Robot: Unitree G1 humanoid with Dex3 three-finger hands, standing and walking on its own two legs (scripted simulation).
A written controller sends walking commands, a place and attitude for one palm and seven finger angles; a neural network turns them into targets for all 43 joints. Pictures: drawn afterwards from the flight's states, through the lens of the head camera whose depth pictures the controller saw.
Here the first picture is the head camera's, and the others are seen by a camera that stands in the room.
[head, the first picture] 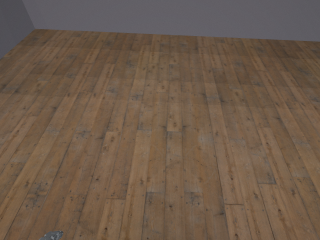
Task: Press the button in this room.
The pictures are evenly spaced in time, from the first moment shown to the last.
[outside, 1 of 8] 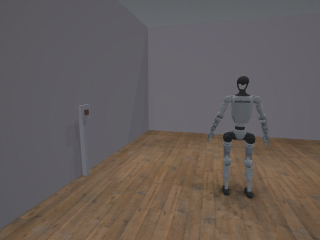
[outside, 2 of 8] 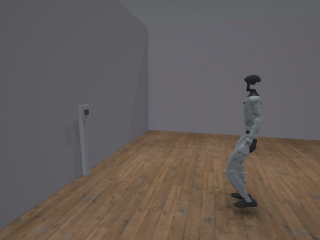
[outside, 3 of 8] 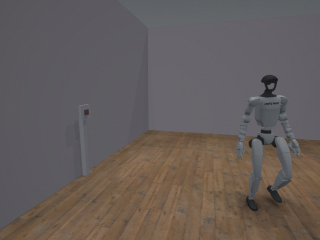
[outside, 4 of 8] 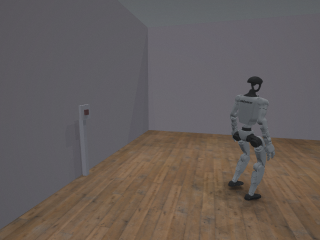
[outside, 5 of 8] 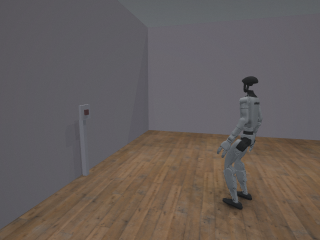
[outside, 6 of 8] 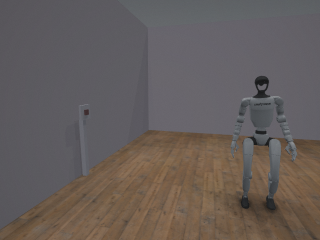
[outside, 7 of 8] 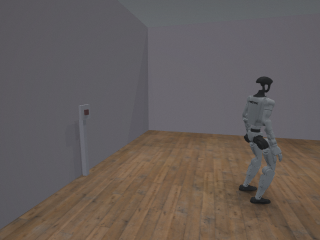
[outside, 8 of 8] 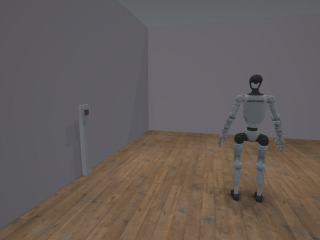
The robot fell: no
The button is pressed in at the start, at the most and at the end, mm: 0 0 0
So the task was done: no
